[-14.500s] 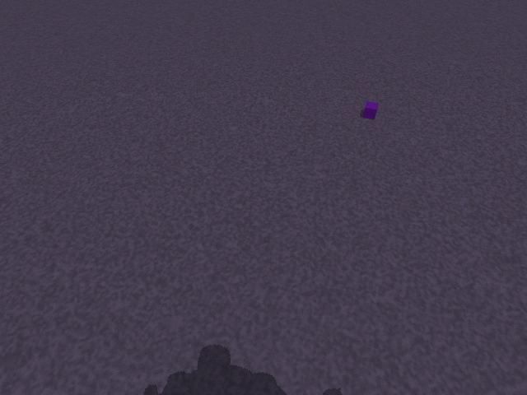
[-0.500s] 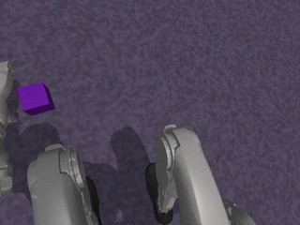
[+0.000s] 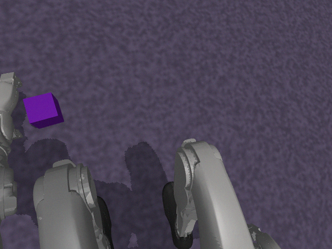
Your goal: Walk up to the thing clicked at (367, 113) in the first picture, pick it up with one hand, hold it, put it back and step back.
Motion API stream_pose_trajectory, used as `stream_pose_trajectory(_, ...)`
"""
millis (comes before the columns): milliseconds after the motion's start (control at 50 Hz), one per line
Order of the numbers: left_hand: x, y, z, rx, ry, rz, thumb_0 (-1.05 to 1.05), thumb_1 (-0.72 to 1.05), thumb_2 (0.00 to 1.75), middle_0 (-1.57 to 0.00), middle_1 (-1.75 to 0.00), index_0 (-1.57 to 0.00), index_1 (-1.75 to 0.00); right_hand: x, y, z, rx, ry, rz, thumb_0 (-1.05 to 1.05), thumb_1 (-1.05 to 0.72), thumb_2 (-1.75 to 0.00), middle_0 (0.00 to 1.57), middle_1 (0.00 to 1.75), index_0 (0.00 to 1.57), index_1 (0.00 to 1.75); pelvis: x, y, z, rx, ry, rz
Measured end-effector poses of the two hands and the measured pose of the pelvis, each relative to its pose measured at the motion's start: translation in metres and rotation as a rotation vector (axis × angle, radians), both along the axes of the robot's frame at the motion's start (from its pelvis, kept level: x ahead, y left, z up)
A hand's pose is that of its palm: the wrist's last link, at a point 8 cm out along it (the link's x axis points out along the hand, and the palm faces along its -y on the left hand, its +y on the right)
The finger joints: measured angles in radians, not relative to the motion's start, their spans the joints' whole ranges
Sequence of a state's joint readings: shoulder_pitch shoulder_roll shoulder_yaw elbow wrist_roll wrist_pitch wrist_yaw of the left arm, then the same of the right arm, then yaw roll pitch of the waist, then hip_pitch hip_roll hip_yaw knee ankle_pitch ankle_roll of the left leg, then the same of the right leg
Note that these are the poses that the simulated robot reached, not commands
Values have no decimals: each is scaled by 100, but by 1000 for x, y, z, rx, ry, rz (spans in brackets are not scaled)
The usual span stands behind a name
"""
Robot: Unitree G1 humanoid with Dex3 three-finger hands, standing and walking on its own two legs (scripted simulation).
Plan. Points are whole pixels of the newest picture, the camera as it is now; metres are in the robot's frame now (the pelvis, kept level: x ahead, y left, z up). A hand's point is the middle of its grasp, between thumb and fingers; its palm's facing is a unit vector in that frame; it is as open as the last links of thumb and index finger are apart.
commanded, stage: approach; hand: left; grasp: from above
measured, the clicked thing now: (44, 111) +0.49 +0.28 -0.29
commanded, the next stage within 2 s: close in in 0.34 s
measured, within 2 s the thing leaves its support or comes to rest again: neither
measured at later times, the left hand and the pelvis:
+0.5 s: hand (38, 90) +0.50 +0.26 -0.17, palm faces -0.38 -0.10 -0.92, open 13.7 cm; pelvis +0.00 +0.00 -0.01, yaw -2 degrees
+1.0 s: hand (43, 108) +0.48 +0.26 -0.23, palm faces -0.41 -0.12 -0.90, open 14.3 cm; pelvis +0.01 +0.00 -0.02, yaw -3 degrees
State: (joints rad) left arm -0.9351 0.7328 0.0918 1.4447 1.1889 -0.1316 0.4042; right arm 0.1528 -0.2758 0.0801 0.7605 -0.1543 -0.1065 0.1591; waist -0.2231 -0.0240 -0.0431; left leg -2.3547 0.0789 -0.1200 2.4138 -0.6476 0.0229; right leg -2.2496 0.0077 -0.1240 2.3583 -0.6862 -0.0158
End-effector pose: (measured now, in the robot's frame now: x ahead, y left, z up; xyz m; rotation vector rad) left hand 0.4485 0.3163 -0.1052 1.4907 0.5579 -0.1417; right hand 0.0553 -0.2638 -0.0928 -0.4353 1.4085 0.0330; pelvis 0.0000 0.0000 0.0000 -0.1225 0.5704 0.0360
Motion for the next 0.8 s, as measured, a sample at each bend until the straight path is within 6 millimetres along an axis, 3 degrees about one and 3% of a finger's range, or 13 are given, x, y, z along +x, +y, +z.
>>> stream_pose_trajectory(100,6,-14,-1,-8,21,-27,0,-42,90,-22,-85,-21,-87,1,0,0,6,0,8,0,-90,-90,20,30,20,30,0,-2,2,7,4,0)
stream_pose_trajectory(200,29,-42,-4,-40,-7,-73,0,-44,92,-20,-88,-19,-90,-3,-3,4,-16,-5,18,0,-89,-89,20,30,21,30,-1,-3,0,5,-1,-5)
stream_pose_trajectory(280,50,-65,-5,-54,-59,-94,0,-45,93,-20,-89,-18,-91,-14,-7,8,-35,3,10,0,-90,-89,20,30,20,30,-1,-3,-4,-1,-4,-11)
stream_pose_trajectory(360,65,-76,-3,-41,-100,-72,0,-45,94,-20,-89,-18,-90,-31,-7,9,-32,28,-22,0,-90,-89,20,30,20,30,0,-3,-7,-5,2,-20)
stream_pose_trajectory(440,66,-73,-1,-4,-80,-25,0,-45,94,-20,-88,-18,-90,-46,-2,6,2,62,-59,0,-90,-89,20,30,20,30,1,-2,-7,-4,8,-29)
stream_pose_trajectory(540,50,-52,-6,9,-3,56,0,-46,93,-18,-88,-17,-89,-53,7,-1,48,81,-78,0,-89,-89,20,30,20,30,1,-2,-6,-1,-2,-32)
stream_pose_trajectory(660,28,-24,-28,-41,91,92,0,-49,94,-15,-90,-14,-91,-45,10,-1,38,73,-51,0,-89,-89,20,30,21,30,-1,-1,-9,-6,-18,-21)
stream_pose_trajectory(800,27,-33,-46,-66,43,-86,0,-53,98,-12,-92,-10,-93,-28,6,5,-11,84,18,0,-89,-89,20,30,20,30,3,1,-14,-23,-24,-14)
